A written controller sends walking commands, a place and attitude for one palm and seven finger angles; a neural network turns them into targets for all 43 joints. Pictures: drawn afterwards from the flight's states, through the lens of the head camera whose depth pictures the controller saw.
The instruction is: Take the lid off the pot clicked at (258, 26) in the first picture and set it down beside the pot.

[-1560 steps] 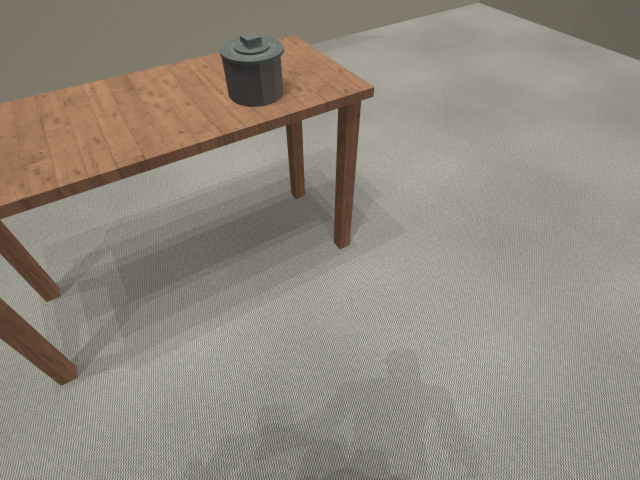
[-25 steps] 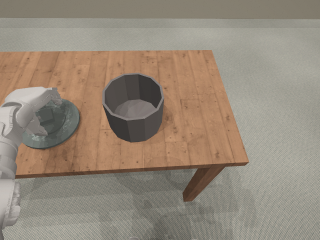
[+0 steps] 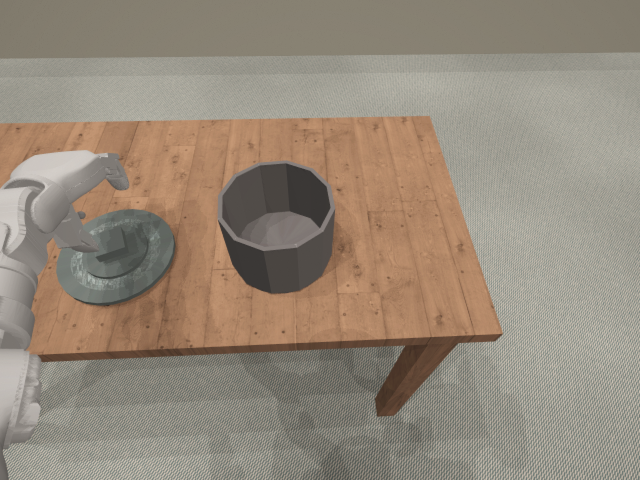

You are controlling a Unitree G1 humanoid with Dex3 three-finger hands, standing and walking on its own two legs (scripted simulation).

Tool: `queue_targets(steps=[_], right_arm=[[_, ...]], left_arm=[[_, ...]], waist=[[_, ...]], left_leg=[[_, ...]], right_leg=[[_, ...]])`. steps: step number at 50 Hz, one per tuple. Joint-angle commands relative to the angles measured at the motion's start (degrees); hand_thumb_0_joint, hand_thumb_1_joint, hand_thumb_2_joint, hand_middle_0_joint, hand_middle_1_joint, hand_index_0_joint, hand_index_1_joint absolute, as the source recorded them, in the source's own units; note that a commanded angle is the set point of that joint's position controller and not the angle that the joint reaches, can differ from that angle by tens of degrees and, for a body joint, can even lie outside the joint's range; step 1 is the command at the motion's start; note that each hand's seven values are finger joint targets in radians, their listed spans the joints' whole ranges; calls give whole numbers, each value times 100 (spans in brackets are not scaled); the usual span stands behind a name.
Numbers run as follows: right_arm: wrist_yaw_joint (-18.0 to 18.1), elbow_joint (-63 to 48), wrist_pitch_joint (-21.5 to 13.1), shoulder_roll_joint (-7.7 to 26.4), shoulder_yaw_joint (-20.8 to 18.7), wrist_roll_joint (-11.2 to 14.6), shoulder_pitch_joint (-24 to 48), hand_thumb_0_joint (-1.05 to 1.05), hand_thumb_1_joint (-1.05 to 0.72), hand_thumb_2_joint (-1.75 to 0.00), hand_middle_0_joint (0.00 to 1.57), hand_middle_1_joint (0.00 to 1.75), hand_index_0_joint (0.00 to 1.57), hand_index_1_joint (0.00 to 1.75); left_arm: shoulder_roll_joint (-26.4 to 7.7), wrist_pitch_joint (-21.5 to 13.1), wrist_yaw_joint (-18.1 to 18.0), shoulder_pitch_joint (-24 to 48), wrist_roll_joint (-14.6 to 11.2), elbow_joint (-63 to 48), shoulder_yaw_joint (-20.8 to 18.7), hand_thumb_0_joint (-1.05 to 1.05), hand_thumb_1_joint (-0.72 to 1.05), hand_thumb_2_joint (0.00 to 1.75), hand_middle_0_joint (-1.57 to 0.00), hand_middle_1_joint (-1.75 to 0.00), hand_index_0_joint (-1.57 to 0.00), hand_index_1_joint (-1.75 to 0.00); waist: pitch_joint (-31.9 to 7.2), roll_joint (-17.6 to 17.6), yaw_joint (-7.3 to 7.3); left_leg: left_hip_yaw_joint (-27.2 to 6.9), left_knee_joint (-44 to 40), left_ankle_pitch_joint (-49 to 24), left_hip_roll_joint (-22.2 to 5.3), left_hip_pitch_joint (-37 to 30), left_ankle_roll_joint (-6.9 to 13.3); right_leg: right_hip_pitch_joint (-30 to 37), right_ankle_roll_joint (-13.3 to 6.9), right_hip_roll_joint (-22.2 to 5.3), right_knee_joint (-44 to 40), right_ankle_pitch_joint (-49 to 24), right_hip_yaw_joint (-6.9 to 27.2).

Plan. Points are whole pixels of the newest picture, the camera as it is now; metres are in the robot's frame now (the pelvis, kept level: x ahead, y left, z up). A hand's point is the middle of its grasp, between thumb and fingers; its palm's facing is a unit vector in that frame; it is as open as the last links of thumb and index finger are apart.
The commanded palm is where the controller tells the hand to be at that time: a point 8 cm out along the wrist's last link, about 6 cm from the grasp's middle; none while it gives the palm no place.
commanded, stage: raise the empty hand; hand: left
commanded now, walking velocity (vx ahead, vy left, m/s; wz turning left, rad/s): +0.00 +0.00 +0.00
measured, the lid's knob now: (110, 244) +0.44 +0.31 -0.01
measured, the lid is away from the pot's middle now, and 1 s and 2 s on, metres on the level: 0.25 0.25 0.25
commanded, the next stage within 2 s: draw the hand back to the body in 0.70 s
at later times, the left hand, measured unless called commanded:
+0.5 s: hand (56, 183) +0.43 +0.31 +0.13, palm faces -0.34 -0.07 -0.94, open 11.0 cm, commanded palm +0.42 +0.31 +0.20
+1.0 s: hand (48, 186) +0.41 +0.31 +0.15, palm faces -0.32 -0.05 -0.95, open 11.0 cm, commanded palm +0.39 +0.30 +0.20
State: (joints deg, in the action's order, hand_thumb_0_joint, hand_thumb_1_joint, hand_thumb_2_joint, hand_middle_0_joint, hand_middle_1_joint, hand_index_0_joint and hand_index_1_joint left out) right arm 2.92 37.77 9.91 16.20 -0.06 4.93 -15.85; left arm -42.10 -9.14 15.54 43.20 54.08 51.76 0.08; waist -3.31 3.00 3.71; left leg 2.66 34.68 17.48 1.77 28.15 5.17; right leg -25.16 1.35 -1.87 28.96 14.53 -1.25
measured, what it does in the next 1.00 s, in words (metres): stands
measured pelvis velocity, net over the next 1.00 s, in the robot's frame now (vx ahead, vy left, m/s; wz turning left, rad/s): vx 0.00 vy -0.01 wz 0.02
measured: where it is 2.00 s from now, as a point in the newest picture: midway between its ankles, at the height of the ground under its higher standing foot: outside the picture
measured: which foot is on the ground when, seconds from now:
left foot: down 0.00-1.00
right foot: down 0.00-1.00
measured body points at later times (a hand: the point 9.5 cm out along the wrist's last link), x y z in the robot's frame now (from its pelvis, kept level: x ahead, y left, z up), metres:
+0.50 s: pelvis +0.00 -0.01 +0.01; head +0.06 -0.01 +0.45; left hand +0.44 +0.31 +0.18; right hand +0.09 -0.28 -0.11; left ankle -0.01 +0.05 -0.73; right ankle -0.01 -0.16 -0.73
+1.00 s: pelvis +0.00 -0.01 +0.01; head +0.05 -0.02 +0.46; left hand +0.42 +0.31 +0.20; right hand +0.11 -0.27 -0.11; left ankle -0.01 +0.05 -0.73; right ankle -0.01 -0.16 -0.73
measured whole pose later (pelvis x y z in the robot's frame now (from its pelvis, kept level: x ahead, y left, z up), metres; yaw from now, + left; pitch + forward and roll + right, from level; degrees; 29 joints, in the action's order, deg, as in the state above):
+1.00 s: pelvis +0.00 -0.01 +0.01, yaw +1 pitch +7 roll -2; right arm 2.3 36.0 10.7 16.8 0.4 5.1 -12.7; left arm -44.5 -6.5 23.8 42.5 51.1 41.2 -1.0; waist -1.4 3.5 2.5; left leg 1.6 28.0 14.3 2.3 20.8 4.5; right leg -17.7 1.9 -2.1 22.7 12.0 -2.2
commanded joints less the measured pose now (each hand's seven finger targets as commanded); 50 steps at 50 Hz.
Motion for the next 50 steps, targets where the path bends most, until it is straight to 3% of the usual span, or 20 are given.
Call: queue_targets(steps=[1, 5, 8, 11, 12, 14, 17, 20, 23, 29, 31, 33, 35, 36, 39, 40, 42, 45, 48, 50], right_arm=[[13, -532, -101, 949, -312, 4, -193, 0, -90, -90, 20, 30, 20, 30], [31, -539, -112, 999, -292, 3, -123, 0, -90, -90, 20, 30, 20, 30], [51, -525, -134, 977, -257, 28, -112, 0, -90, -90, 20, 30, 20, 30], [86, -578, -190, 933, -273, 1, -85, 0, -90, -90, 20, 30, 20, 30], [100, -527, -181, 960, -256, 8, -117, 0, -90, -90, 20, 30, 20, 30], [112, -505, -185, 978, -219, 36, -80, 0, -90, -90, 20, 30, 20, 30], [123, -553, -203, 960, -253, 11, -57, 0, -90, -90, 20, 30, 20, 30], [111, -549, -203, 1015, -262, -10, -42, 0, -90, -90, 20, 30, 20, 30], [79, -574, -173, 971, -250, 13, 24, 0, -90, -90, 20, 30, 20, 30], [44, -628, -150, 973, -254, 18, 100, 0, -90, -90, 20, 30, 20, 30], [27, -615, -133, 1009, -255, 5, 89, 0, -90, -90, 20, 30, 20, 30], [21, -613, -126, 970, -233, 49, 129, 0, -90, -90, 20, 30, 20, 30], [9, -613, -113, 1018, -253, 39, 193, 0, -90, -90, 20, 30, 20, 30], [3, -634, -104, 987, -262, 26, 159, 0, -90, -90, 20, 30, 20, 30], [49, -603, -105, 1000, -220, 31, 141, 0, -90, -90, 20, 30, 20, 30], [47, -594, -97, 1045, -242, 3, 180, 0, -90, -90, 20, 30, 20, 30], [19, -690, -107, 920, -243, 18, 252, 0, -90, -90, 20, 30, 20, 30], [-19, -737, -79, 988, -239, 15, 301, 0, -90, -90, 20, 30, 20, 30], [-52, -855, -84, 886, -241, 20, 418, 0, -90, -90, 20, 30, 20, 30], [-62, -875, -82, 965, -228, -1, 436, 0, -90, -90, 20, 30, 20, 30]], left_arm=[[-1656, 53, -130, 2384, -107, -1066, -388, 0, -4, 71, -37, -81, -37, -81], [-1972, 71, -55, 2570, -129, -1214, -597, 0, -4, 71, -37, -81, -37, -81], [-1862, 148, 32, 2683, -129, -984, -439, 0, -4, 71, -37, -81, -37, -81], [-1869, 106, 129, 2876, -117, -1330, -418, 0, -4, 71, -37, -81, -37, -81], [-2028, 112, 155, 2730, -133, -1114, -588, 0, -4, 71, -37, -81, -37, -81], [-1847, 140, 243, 2786, -160, -845, -358, 0, -4, 71, -37, -81, -37, -81], [-2037, 67, 305, 2996, -126, -1384, -511, 0, -4, 71, -37, -81, -37, -81], [-2330, 26, 357, 2908, -198, -1416, -760, 0, -4, 71, -37, -81, -37, -81], [-2083, 95, 418, 2698, -216, -1282, -610, 0, -4, 71, -37, -81, -37, -81], [-2210, 199, 539, 2688, -271, -1501, -720, 0, -4, 71, -37, -81, -37, -81], [-2464, 213, 565, 2801, -277, -1613, -869, 0, -4, 71, -37, -81, -37, -81], [-1934, 269, 644, 2551, -308, -1276, -470, 0, -4, 71, -37, -81, -37, -81], [-1962, 248, 702, 2891, -324, -1584, -387, 0, -4, 71, -37, -81, -37, -81], [-2036, 255, 693, 3039, -295, -1827, -439, 0, -4, 71, -37, -81, -37, -81], [-2311, 205, 674, 2808, -293, -1387, -739, 0, -4, 71, -37, -81, -37, -81], [-2481, 166, 649, 3063, -285, -1641, -805, 0, -4, 71, -37, -81, -37, -81], [-2049, 193, 645, 2808, -252, -1789, -557, 0, -4, 71, -37, -81, -37, -81], [-2270, 183, 629, 2437, -354, -1877, -796, 0, -4, 71, -37, -81, -37, -81], [-2057, 266, 605, 2202, -363, -2296, -759, 0, -4, 71, -37, -81, -37, -81], [-2482, 265, 565, 2075, -425, -2522, -1118, 0, -4, 71, -37, -81, -37, -81]], waist=[[-2086, 366, 30], [-2078, 271, -9], [-1843, 136, 2], [-2110, 515, 24], [-2032, 265, -10], [-1770, 134, 26], [-2162, 435, -17], [-2162, 383, -63], [-1986, 332, -55], [-2051, 274, -71], [-2098, 307, -80], [-1821, 124, -28], [-1782, 190, -10], [-2061, 281, -31], [-1964, 51, -76], [-2021, 236, -71], [-2055, 424, -87], [-1968, 201, -120], [-2005, 430, -161], [-2037, 318, -210]], left_leg=[[-604, -328, -3001, -291, -2315, -237], [-557, -446, -2850, -279, -2281, -191], [-534, -569, -2371, -263, -2105, -145], [-567, -531, -2838, -252, -2483, -161], [-558, -557, -2703, -256, -2380, -144], [-482, -631, -2316, -228, -2105, -102], [-550, -610, -2845, -241, -2518, -127], [-508, -599, -3075, -240, -2465, -113], [-528, -627, -3089, -254, -2410, -121], [-544, -659, -3221, -230, -2474, -97], [-523, -702, -3148, -227, -2444, -93], [-502, -702, -3030, -233, -2336, -98], [-484, -735, -2825, -236, -2348, -96], [-506, -729, -2977, -225, -2504, -82], [-478, -713, -2787, -200, -2297, -66], [-481, -730, -2870, -210, -2343, -87], [-543, -701, -3115, -218, -2546, -107], [-512, -753, -2864, -211, -2381, -108], [-563, -747, -3111, -232, -2572, -113], [-555, -791, -3054, -224, -2496, -119]], right_leg=[[5, -388, 333, -233, -1232, -244], [259, -403, 290, -340, -1370, -208], [306, -397, 299, -412, -1183, -227], [365, -401, 294, -446, -1331, -204], [418, -388, 293, -472, -1326, -218], [443, -389, 284, -514, -1302, -213], [549, -400, 272, -524, -1457, -211], [758, -407, 228, -562, -1728, -160], [717, -384, 252, -580, -1666, -216], [893, -381, 249, -632, -1805, -217], [993, -377, 238, -645, -1818, -196], [818, -360, 253, -659, -1733, -238], [778, -382, 210, -699, -1652, -204], [865, -372, 254, -676, -1682, -196], [943, -376, 250, -638, -1740, -228], [963, -397, 207, -644, -1777, -200], [839, -388, 236, -654, -1673, -232], [1001, -405, 198, -674, -1675, -186], [965, -398, 215, -683, -1635, -208], [1153, -413, 177, -690, -1709, -186]])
